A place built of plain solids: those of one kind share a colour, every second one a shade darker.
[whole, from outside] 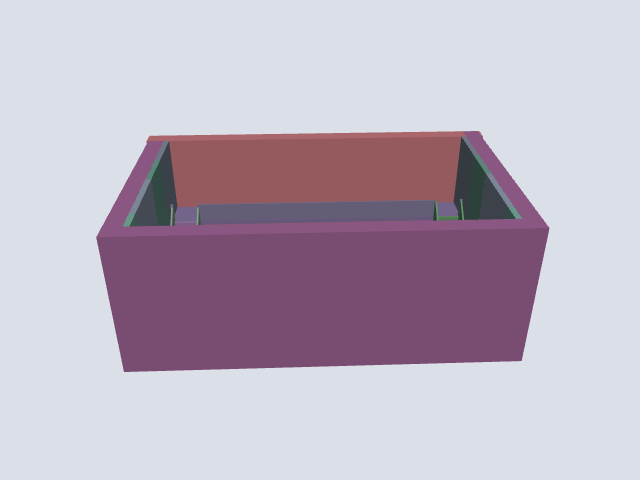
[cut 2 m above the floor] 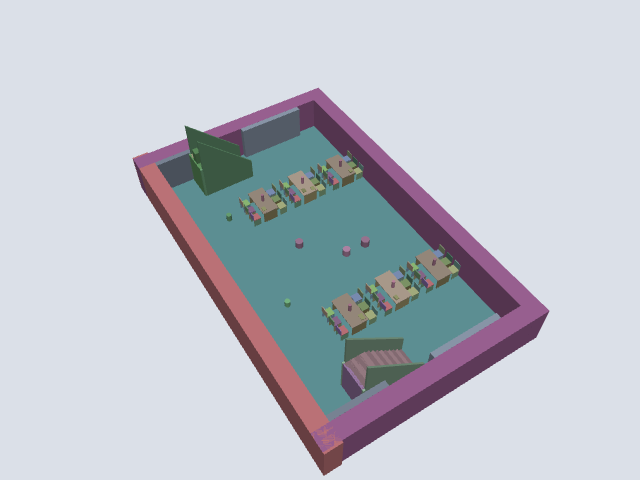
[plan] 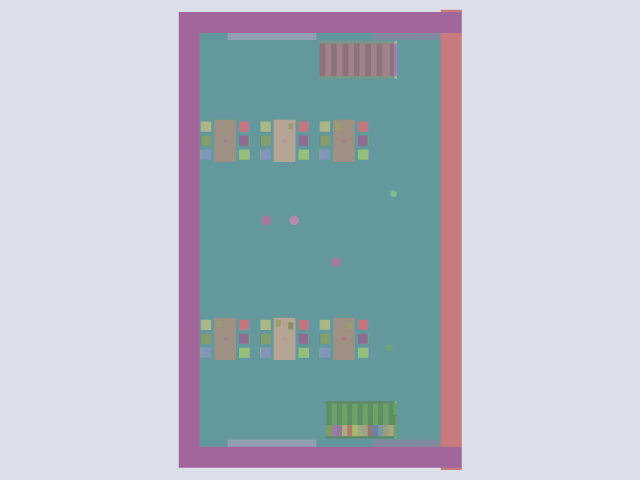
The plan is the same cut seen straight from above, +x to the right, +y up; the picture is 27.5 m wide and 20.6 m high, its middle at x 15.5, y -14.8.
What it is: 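A reading hall with a gallery and stack wings, one wing of it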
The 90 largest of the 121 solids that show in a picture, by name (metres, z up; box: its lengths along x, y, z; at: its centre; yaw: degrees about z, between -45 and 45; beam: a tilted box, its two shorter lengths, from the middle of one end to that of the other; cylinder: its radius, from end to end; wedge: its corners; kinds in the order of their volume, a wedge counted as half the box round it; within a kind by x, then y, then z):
{
 "wall_wing_1": {"box": [0.9, 19.56, 7.55], "at": [9.89, -14.8, 3.47]},
 "wall_wing_2": {"box": [12.14, 0.9, 7.55], "at": [15.51, -24.12, 3.47]},
 "wall_wing_3": {"box": [12.14, 0.9, 7.55], "at": [15.51, -5.47, 3.47]},
 "wall_1": {"box": [0.9, 19.75, 7.55], "at": [21.13, -14.8, 3.47]},
 "floor_main_1": {"box": [10.34, 17.75, 0.3], "at": [15.51, -14.8, -0.15]},
 "arc_1": {"box": [3.81, 0.3, 7.55], "at": [13.44, -23.52, 3.47]},
 "arc_2": {"box": [3.81, 0.3, 7.55], "at": [13.44, -6.07, 3.47]},
 "arc_3": {"box": [2.94, 0.3, 7.55], "at": [19.21, -23.52, 3.47]},
 "arc_4": {"box": [2.94, 0.3, 7.55], "at": [19.21, -6.07, 3.47]},
 "arc_head_1": {"box": [1.2, 0.3, 4.75], "at": [10.94, -23.52, 4.87]},
 "arc_head_2": {"box": [1.2, 0.3, 4.75], "at": [10.94, -6.07, 4.87]},
 "arc_head_3": {"box": [2.4, 0.3, 4.75], "at": [16.54, -23.52, 4.87]},
 "arc_head_4": {"box": [2.4, 0.3, 4.75], "at": [16.54, -6.07, 4.87]},
 "step_galw_1": {"box": [0.33, 1.4, 0.26], "at": [15.66, -7.07, 0.08]},
 "step_galw_2": {"box": [0.33, 1.4, 0.47], "at": [15.9, -7.07, 0.18]},
 "step_galw_3": {"box": [0.33, 1.4, 0.68], "at": [16.14, -7.07, 0.29]},
 "step_galw_4": {"box": [0.33, 1.4, 0.89], "at": [16.39, -7.07, 0.39]},
 "step_galw_5": {"box": [0.33, 1.4, 1.1], "at": [16.63, -7.07, 0.5]},
 "step_galw_6": {"box": [0.33, 1.4, 1.31], "at": [16.87, -7.07, 0.6]},
 "step_galw_7": {"box": [0.33, 1.4, 1.51], "at": [17.12, -7.07, 0.71]},
 "step_galw_8": {"box": [0.33, 1.4, 1.72], "at": [17.36, -7.07, 0.81]},
 "step_galw_9": {"box": [0.33, 1.4, 1.93], "at": [17.61, -7.07, 0.92]},
 "step_galw_10": {"box": [0.33, 1.4, 2.14], "at": [17.85, -7.07, 1.02]},
 "step_galw_11": {"box": [0.33, 1.4, 2.35], "at": [18.09, -7.07, 1.13]},
 "step_galw_12": {"box": [0.33, 1.4, 2.56], "at": [18.34, -7.07, 1.23]},
 "step_galw_13": {"box": [0.33, 1.4, 2.77], "at": [18.58, -7.07, 1.34]},
 "floor_1": {"box": [1.88, 17.16, 0.25], "at": [19.74, -14.79, 2.81]},
 "step_gale_1": {"box": [0.31, 0.48, 0.26], "at": [15.94, -22.06, 0.08]},
 "step_gale_2": {"box": [0.31, 0.48, 0.47], "at": [16.16, -22.06, 0.18]},
 "step_gale_3": {"box": [0.31, 0.48, 0.68], "at": [16.38, -22.06, 0.29]},
 "step_gale_4": {"box": [0.31, 0.48, 0.89], "at": [16.6, -22.06, 0.39]},
 "step_gale_5": {"box": [0.31, 0.48, 1.1], "at": [16.82, -22.06, 0.5]},
 "step_gale_6": {"box": [0.31, 0.48, 1.31], "at": [17.04, -22.06, 0.6]},
 "step_gale_7": {"box": [0.31, 0.48, 1.51], "at": [17.26, -22.06, 0.71]},
 "step_gale_8": {"box": [0.31, 0.48, 1.72], "at": [17.48, -22.06, 0.81]},
 "step_gale_9": {"box": [0.31, 0.48, 1.93], "at": [17.71, -22.06, 0.92]},
 "step_gale_10": {"box": [0.31, 0.48, 2.14], "at": [17.93, -22.06, 1.02]},
 "step_gale_11": {"box": [0.31, 0.48, 2.35], "at": [18.15, -22.06, 1.13]},
 "step_gale_12": {"box": [0.31, 0.48, 2.56], "at": [18.37, -22.06, 1.23]},
 "step_gale_13": {"wedge": [[18.44, -22.74, -0.05], [18.44, -22.74, 2.72], [18.44, -22.52, -0.05], [18.44, -22.52, 2.72], [18.75, -22.74, -0.05], [18.75, -22.74, 2.72], [18.75, -22.52, -0.05], [18.75, -22.52, 2.72]]},
 "step_gale_14": {"wedge": [[18.44, -22.52, -0.05], [18.44, -22.52, 2.72], [18.44, -22.3, -0.05], [18.44, -22.3, 2.72], [18.75, -22.52, -0.05], [18.75, -22.52, 2.72], [18.75, -22.3, -0.05], [18.75, -22.3, 2.72]]},
 "step_gale_15": {"box": [0.31, 0.48, 2.77], "at": [18.59, -22.06, 1.34]},
 "rail_guard_1": {"box": [0.1, 14.05, 1.07], "at": [18.86, -14.79, 3.46]},
 "wall_galw_1": {"wedge": [[15.46, -7.87, -0.05], [15.46, -7.87, 1.08], [15.46, -7.77, -0.05], [15.46, -7.77, 1.08], [18.69, -7.87, -0.05], [18.69, -7.87, 3.85], [18.69, -7.77, -0.05], [18.69, -7.77, 3.85]]},
 "wall_galw_2": {"wedge": [[15.46, -6.37, -0.05], [15.46, -6.37, 1.08], [15.46, -6.27, -0.05], [15.46, -6.27, 1.08], [18.69, -6.37, -0.05], [18.69, -6.37, 3.85], [18.69, -6.27, -0.05], [18.69, -6.27, 3.85]]},
 "wall_gale_1": {"wedge": [[15.75, -23.32, -0.05], [15.75, -23.32, 1.2], [15.75, -23.22, -0.05], [15.75, -23.22, 1.2], [18.69, -23.32, -0.05], [18.69, -23.32, 3.98], [18.69, -23.22, -0.05], [18.69, -23.22, 3.98]]},
 "wall_gale_2": {"wedge": [[15.75, -21.82, -0.05], [15.75, -21.82, 1.2], [15.75, -21.72, -0.05], [15.75, -21.72, 1.2], [18.69, -21.82, -0.05], [18.69, -21.82, 3.98], [18.69, -21.72, -0.05], [18.69, -21.72, 3.98]]},
 "wall_gale_3": {"box": [0.12, 0.1, 4.0], "at": [18.75, -21.77, 1.95]},
 "floor_gale_hda_1": {"box": [0.15, 1.4, 2.98], "at": [18.73, -22.52, 1.44]},
 "floor_galw_hda_1": {"box": [0.15, 1.4, 2.98], "at": [18.73, -7.07, 1.44]},
 "step_gale_f1t13a_1": {"box": [0.31, 0.48, 2.77], "at": [18.59, -22.98, 1.34]},
 "table_top_1": {"box": [0.93, 1.82, 0.04], "at": [11.43, -19.05, 0.73]},
 "table_top_2": {"box": [0.93, 1.82, 0.04], "at": [11.43, -10.54, 0.73]},
 "table_top_3": {"box": [0.93, 1.82, 0.04], "at": [13.98, -19.05, 0.73]},
 "table_top_4": {"box": [0.93, 1.82, 0.04], "at": [13.98, -10.54, 0.73]},
 "table_top_5": {"box": [0.93, 1.82, 0.04], "at": [16.53, -19.05, 0.73]},
 "table_top_6": {"box": [0.93, 1.82, 0.04], "at": [16.53, -10.54, 0.73]},
 "step_gale_f1t12a_1": {"box": [0.31, 0.48, 2.56], "at": [18.37, -22.98, 1.23]},
 "step_gale_f1t11a_1": {"box": [0.31, 0.48, 2.35], "at": [18.15, -22.98, 1.13]},
 "step_gale_f1t10a_1": {"box": [0.31, 0.48, 2.14], "at": [17.93, -22.98, 1.02]},
 "step_gale_f1t09a_1": {"box": [0.31, 0.48, 1.93], "at": [17.71, -22.98, 0.92]},
 "step_gale_f1t08a_1": {"box": [0.31, 0.48, 1.72], "at": [17.48, -22.98, 0.81]},
 "step_gale_f1t07a_1": {"box": [0.31, 0.48, 1.51], "at": [17.26, -22.98, 0.71]},
 "step_gale_f1t06a_1": {"box": [0.31, 0.48, 1.31], "at": [17.04, -22.98, 0.6]},
 "zclut_stool_1": {"cylinder": 0.22, "from": [13.2, -13.96, -0.05], "to": [13.2, -13.96, 0.42]},
 "zclut_stool_2": {"cylinder": 0.2, "from": [14.4, -13.96, -0.05], "to": [14.4, -13.96, 0.42]},
 "zclut_stool_3": {"cylinder": 0.2, "from": [16.2, -15.75, -0.05], "to": [16.2, -15.75, 0.4]},
 "step_gale_f1t05a_1": {"box": [0.31, 0.48, 1.1], "at": [16.82, -22.98, 0.5]},
 "table_end_1": {"box": [0.81, 0.04, 0.76], "at": [11.43, -18.21, 0.33]},
 "table_end_2": {"box": [0.81, 0.04, 0.76], "at": [11.43, -9.71, 0.33]},
 "table_end_3": {"box": [0.81, 0.04, 0.76], "at": [13.98, -18.21, 0.33]},
 "table_end_4": {"box": [0.81, 0.04, 0.76], "at": [13.98, -9.71, 0.33]},
 "table_end_5": {"box": [0.81, 0.04, 0.76], "at": [16.53, -18.21, 0.33]},
 "table_end_6": {"box": [0.81, 0.04, 0.76], "at": [16.53, -9.71, 0.33]},
 "step_gale_f1t04a_1": {"box": [0.31, 0.48, 0.89], "at": [16.6, -22.98, 0.39]},
 "step_gale_f1t03a_1": {"box": [0.31, 0.48, 0.68], "at": [16.38, -22.98, 0.29]},
 "step_gale_f1t02a_1": {"box": [0.31, 0.48, 0.47], "at": [16.16, -22.98, 0.18]},
 "zclutw_bin_1": {"cylinder": 0.14, "from": [18.48, -19.42, -0.05], "to": [18.48, -19.42, 0.39]},
 "zclutw_bin_2": {"cylinder": 0.14, "from": [18.65, -12.82, -0.05], "to": [18.65, -12.82, 0.37]},
 "step_gale_f1t01a_1": {"box": [0.31, 0.48, 0.26], "at": [15.94, -22.98, 0.08]},
 "table_chair0n_seat_1": {"box": [0.44, 0.44, 0.05], "at": [12.24, -9.94, 0.45]},
 "table_chair0n_seat_2": {"box": [0.44, 0.44, 0.05], "at": [14.79, -9.94, 0.45]},
 "table_chair0s_seat_1": {"box": [0.44, 0.44, 0.05], "at": [10.61, -9.94, 0.45]},
 "table_chair0s_seat_2": {"box": [0.44, 0.44, 0.05], "at": [13.16, -9.94, 0.45]},
 "table_chair1n_seat_1": {"box": [0.44, 0.44, 0.05], "at": [12.24, -10.54, 0.45]},
 "table_chair1n_seat_2": {"box": [0.44, 0.44, 0.05], "at": [14.79, -10.54, 0.45]},
 "table_chair1s_seat_1": {"box": [0.44, 0.44, 0.05], "at": [10.61, -10.54, 0.45]},
 "table_chair1s_seat_2": {"box": [0.44, 0.44, 0.05], "at": [13.16, -10.54, 0.45]},
 "table_chair2n_seat_1": {"box": [0.44, 0.44, 0.05], "at": [12.24, -11.14, 0.45]},
 "table_chair2s_seat_1": {"box": [0.44, 0.44, 0.05], "at": [10.61, -11.14, 0.45]}
}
